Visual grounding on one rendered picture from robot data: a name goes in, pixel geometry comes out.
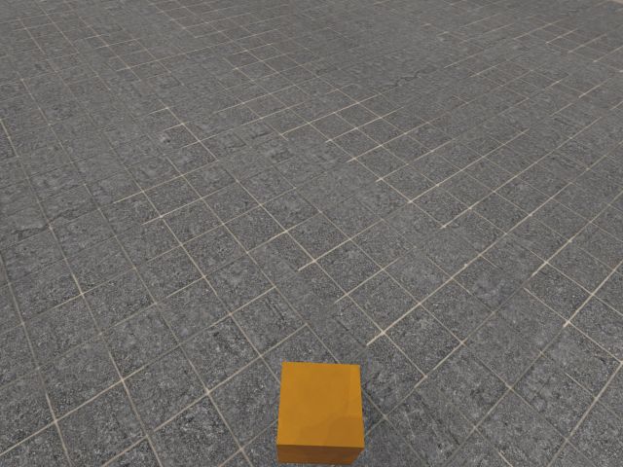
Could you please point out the carton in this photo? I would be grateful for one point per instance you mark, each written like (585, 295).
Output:
(320, 417)

